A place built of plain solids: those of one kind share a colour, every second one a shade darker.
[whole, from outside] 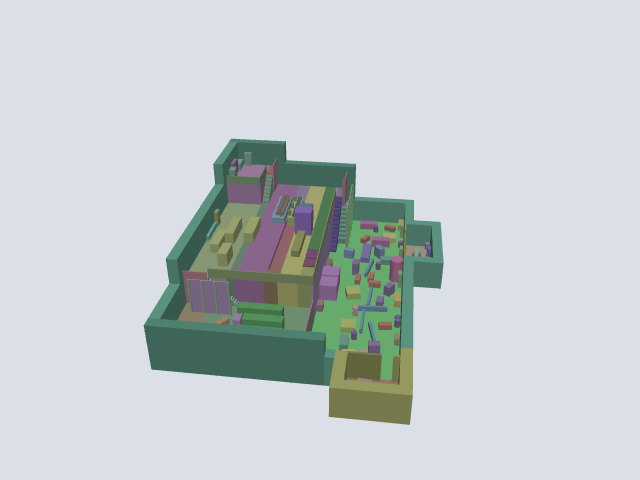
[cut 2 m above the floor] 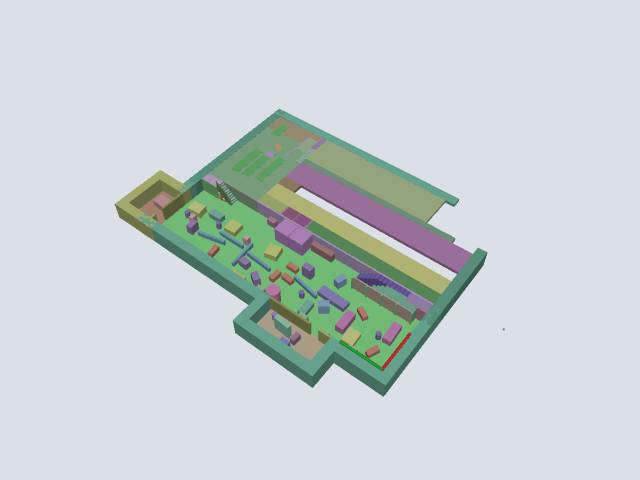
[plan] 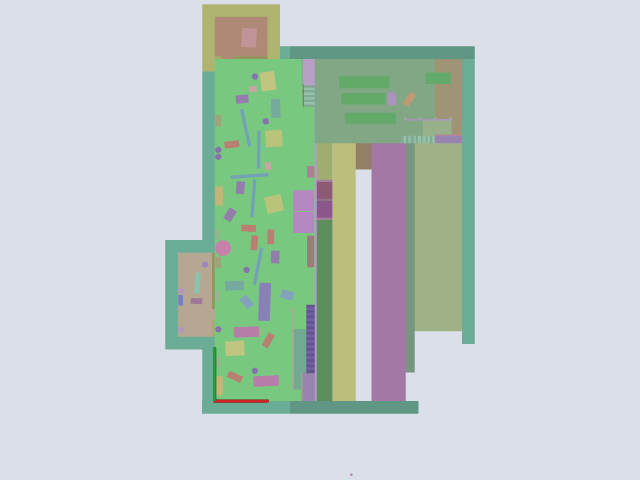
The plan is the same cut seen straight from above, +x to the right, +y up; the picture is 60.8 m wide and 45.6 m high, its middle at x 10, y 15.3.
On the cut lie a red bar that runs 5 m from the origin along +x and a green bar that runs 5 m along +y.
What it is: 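26 risers of 0.194 m in one run, from the low floor up to the saw floor, 5.03 m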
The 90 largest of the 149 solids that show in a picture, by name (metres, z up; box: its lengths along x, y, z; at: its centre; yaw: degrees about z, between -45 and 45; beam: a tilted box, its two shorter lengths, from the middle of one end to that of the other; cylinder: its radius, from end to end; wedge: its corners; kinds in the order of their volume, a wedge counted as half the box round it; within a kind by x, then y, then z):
{
 "wall_brick_1": {"box": [1.2, 10.4, 3.6], "at": [-4.1, 10.1, 1.4]},
 "wall_brick_2": {"box": [4.7, 1.2, 3.6], "at": [-2.35, 5.5, 1.4]},
 "wall_brick_3": {"box": [4.7, 1.2, 3.6], "at": [-2.35, 14.7, 1.4]},
 "wall_brick_4": {"box": [1.2, 7.3, 3.6], "at": [-0.6, 2.45, 1.4]},
 "wall_brick_5": {"box": [1.2, 19.6, 3.6], "at": [-0.6, 23.9, 1.4]},
 "wall_brick_6": {"box": [10.75, 1.2, 3.6], "at": [4.17, -0.6, 1.4]},
 "wall_brick_7": {"box": [4.55, 1.2, 3.6], "at": [7.28, 33.1, 1.4]},
 "wall_brick_8": {"box": [12.2, 1.2, 8.63], "at": [13.25, -0.6, 3.92]},
 "wall_brick_9": {"box": [17.55, 1.2, 5.58], "at": [15.93, 33.1, 2.39]},
 "wall_brick_10": {"box": [7.75, 1.2, 6.41], "at": [20.82, -0.6, 7.84]},
 "wall_brick_11": {"box": [1.2, 9.02, 6.41], "at": [24.1, 3.31, 7.84]},
 "wall_brick_12": {"box": [1.2, 20.98, 6.66], "at": [24.1, 15.91, 4.9]},
 "wall_brick_13": {"box": [1.2, 9.7, 3.6], "at": [24.1, 28.85, 3.38]},
 "floor_saw6a_metal_1": {"box": [4.5, 17.88, 3.46], "at": [21.25, 15.56, 3.3]},
 "floor_saw4a_metal_1": {"box": [3.25, 24.5, 3.46], "at": [16.52, 12.25, 3.3]},
 "floor_chainfloor0a_concrete_1": {"box": [11.4, 8.0, 2.38], "at": [15.2, 28.5, 0.79]},
 "floor_saw2a_metal_1": {"box": [2.2, 24.5, 3.46], "at": [12.3, 12.25, 3.3]},
 "floor_saw1a_metal_1": {"box": [1.5, 17.2, 5.43], "at": [10.45, 8.6, 2.32]},
 "floor_hallground_concrete_1": {"box": [9.5, 32.5, 0.4], "at": [4.75, 16.25, -0.2]},
 "floor_filing_floorboards_1": {"box": [4.5, 6.62, 3.21], "at": [21.25, 3.31, 6.24]},
 "wall_metal_1": {"box": [1.2, 6.4, 3.6], "at": [-0.6, 34.5, 1.4]},
 "wall_metal_2": {"box": [7.4, 1.2, 3.6], "at": [2.5, 37.1, 1.4]},
 "wall_metal_3": {"box": [1.2, 5.2, 3.6], "at": [5.6, 35.1, 1.4]},
 "floor_saw5a_metal_1": {"box": [0.85, 21.8, 3.46], "at": [18.57, 13.6, 3.3]},
 "floor_saw1d_metal_1": {"box": [1.5, 3.48, 5.43], "at": [10.45, 22.76, 2.32]},
 "floor_saw0a_metal_1": {"box": [0.2, 24.5, 5.43], "at": [9.6, 12.25, 2.32]},
 "floor_sawland_metal_1": {"box": [1.15, 2.7, 5.43], "at": [8.93, 1.35, 2.32]},
 "floor_sawland_metal_2": {"box": [2.6, 0.7, 3.46], "at": [22.2, 24.85, 3.3]},
 "boardstack_chain_1": {"box": [4.2, 1.1, 1.46], "at": [14.12, 28.72, 2.71]},
 "boardstack_chain_2": {"box": [4.8, 1.15, 1.1], "at": [14.21, 30.29, 2.52]},
 "boardstack_chain_3": {"box": [4.8, 1.05, 1.5], "at": [14.79, 26.86, 2.73]},
 "boardstack_chain_4": {"box": [2.4, 1.1, 1.04], "at": [21.23, 30.67, 2.5]},
 "boardstack_saw_1": {"box": [1.15, 4.2, 1.28], "at": [18.37, 14.52, 5.67]},
 "boardstack_saw_2": {"box": [1.1, 2.4, 1.66], "at": [20.0, 20.97, 5.86]},
 "boardstack_saw_3": {"box": [1.05, 4.2, 1.46], "at": [20.52, 15.16, 5.76]},
 "boardstack_saw_4": {"box": [1.05, 3.6, 1.12], "at": [21.69, 17.58, 5.59]},
 "hopper_low_1": {"box": [2.0, 2.0, 2.14], "at": [8.46, 16.96, 1.07]},
 "hopper_low_2": {"box": [2.0, 2.0, 2.01], "at": [8.46, 19.02, 1.01]},
 "floor_saw3b_metal_1": {"box": [1.5, 2.5, 3.46], "at": [14.15, 23.25, 3.3]},
 "floor_saw1b_metal_1": {"box": [1.5, 1.58, 5.43], "at": [10.45, 18.21, 2.32]},
 "floor_saw1c_metal_1": {"box": [1.5, 1.58, 5.43], "at": [10.45, 20.01, 2.32]},
 "crib_sfa_1": {"box": [0.73, 1.6, 3.49], "at": [7.87, 1.9, 1.75]},
 "crib_sfa_2": {"box": [1.2, 0.52, 3.49], "at": [8.1, 2.96, 1.75]},
 "crib_sfa_3": {"box": [1.2, 0.54, 3.1], "at": [8.1, 3.48, 1.55]},
 "crib_sfa_4": {"box": [1.2, 0.52, 2.72], "at": [8.1, 4.01, 1.36]},
 "crib_sfa_5": {"box": [1.2, 0.52, 2.33], "at": [8.1, 4.52, 1.16]},
 "floor_annex_concrete_1": {"box": [3.5, 8.0, 0.4], "at": [-1.75, 10.1, -0.2]},
 "floor_trackway_concrete_1": {"box": [1.5, 17.0, 0.4], "at": [14.15, 13.5, 4.38]},
 "headsaw_1": {"box": [2.0, 1.6, 3.05], "at": [12.25, 13.2, 6.56]},
 "wall_concrete_1": {"box": [0.25, 1.55, 3.6], "at": [-0.12, 6.88, 1.4]},
 "wall_concrete_2": {"box": [0.25, 5.35, 3.6], "at": [-0.12, 11.43, 1.4]},
 "wall_concrete_3": {"box": [3.25, 0.25, 3.6], "at": [3.38, 32.62, 1.4]},
 "logdeck_1": {"box": [1.63, 6.2, 0.8], "at": [15.84, 8.4, 5.43]},
 "floor_chiproom_asphalt_1": {"box": [5.0, 4.0, 0.4], "at": [2.5, 34.5, -0.2]},
 "floor_chainfloor1a_concrete_1": {"box": [2.6, 7.3, 0.4], "at": [22.2, 28.85, 1.77]},
 "floor_filingland_floorboards_1": {"box": [0.85, 2.7, 3.21], "at": [18.57, 1.35, 6.24]},
 "wall_alleysfa_metal_1": {"box": [0.15, 7.75, 6.18], "at": [7.42, 4.98, 3.04]},
 "carriage_1": {"box": [1.2, 5.4, 1.07], "at": [14.15, 8.2, 5.12]},
 "floor_chainland_concrete_1": {"box": [1.15, 2.5, 2.38], "at": [8.93, 31.25, 0.79]},
 "floor_saw3a_metal_1": {"box": [1.5, 5.0, 0.85], "at": [14.15, 2.5, 4.61]},
 "cabin_1": {"box": [1.6, 1.7, 2.3], "at": [12.35, 10.8, 6.18]},
 "cyclone_low_1": {"cylinder": 0.75, "from": [0.79, 14.53, 0.0], "to": [0.79, 14.53, 2.86]},
 "rail_saw_1": {"box": [0.12, 21.93, 1.1], "at": [9.56, 13.54, 5.58]},
 "rail_saw_2": {"box": [11.41, 0.12, 1.1], "at": [15.32, 24.44, 5.58]},
 "slabwood_low_1": {"box": [2.4, 1.0, 1.01], "at": [3.01, 6.56, 0.5], "yaw": 1.8},
 "slabwood_low_2": {"box": [2.4, 1.0, 0.82], "at": [4.88, 1.9, 0.41], "yaw": 3.3},
 "chipheap_low_1": {"box": [1.8, 1.4, 0.67], "at": [1.91, 5.01, 0.33], "yaw": 3.7},
 "chipheap_low_2": {"box": [1.4, 1.8, 0.93], "at": [5.05, 30.39, 0.47], "yaw": 6.8},
 "dustheap_low_1": {"box": [1.6, 1.6, 0.72], "at": [5.62, 24.94, 0.36], "yaw": 3.9},
 "dustheap_low_2": {"box": [1.6, 1.6, 0.83], "at": [5.64, 18.73, 0.42], "yaw": 12.4},
 "rail_sawland_1": {"box": [0.12, 2.7, 7.53], "at": [8.29, 1.35, 3.77]},
 "rail_sawland_2": {"box": [2.6, 0.12, 4.16], "at": [22.2, 25.26, 4.05]},
 "rolls_1": {"box": [0.95, 2.4, 0.8], "at": [12.35, 15.5, 5.43]},
 "rolls_2": {"box": [0.95, 2.4, 0.8], "at": [12.35, 17.9, 5.43]},
 "wall_alleysfc_timber_1": {"box": [4.48, 0.15, 4.21], "at": [20.26, 26.73, 4.03]},
 "pallets_low_1": {"box": [1.2, 0.8, 1.29], "at": [2.61, 28.68, 0.65], "yaw": 5.6},
 "pallets_low_2": {"box": [0.8, 1.2, 1.62], "at": [5.75, 13.68, 0.81], "yaw": -1.3},
 "boardstack_rdsfa_1": {"box": [1.1, 3.6, 0.7], "at": [4.74, 9.42, 0.35], "yaw": -2.0},
 "crib_1": {"box": [1.6, 1.33, 1.14], "at": [21.7, 25.98, 2.55]},
 "trunking_low_1": {"box": [0.7, 3.0, 1.13], "at": [9.11, 14.2, 0.57]},
 "chipheap_chiproom_1": {"box": [1.4, 1.8, 0.9], "at": [3.26, 34.51, 0.45], "yaw": -4.2},
 "shelf_annex_1": {"box": [0.5, 2.0, 1.98], "at": [-1.65, 11.22, 0.99], "yaw": -4.7},
 "bladerack_filing_1": {"box": [0.5, 1.8, 1.77], "at": [23.21, 3.24, 8.73]},
 "pallets_rdsfa_1": {"box": [0.8, 1.2, 1.39], "at": [3.04, 9.41, 0.69], "yaw": 38.7},
 "grinder_filing_1": {"box": [0.8, 1.2, 1.37], "at": [23.06, 4.8, 8.53]},
 "rail_filingland_1": {"box": [0.12, 2.7, 3.91], "at": [18.09, 1.35, 6.99]},
 "bench_filing_1": {"box": [0.75, 1.8, 0.91], "at": [23.09, 1.35, 8.3]},
 "cart_low_1": {"box": [0.9, 1.8, 0.76], "at": [5.8, 27.81, 0.38], "yaw": 2.0},
 "pallets_1": {"box": [0.8, 1.2, 1.28], "at": [16.83, 28.71, 2.61], "yaw": 3.6},
 "bench_low_1": {"box": [0.75, 1.8, 0.9], "at": [0.41, 1.45, 0.45]}
}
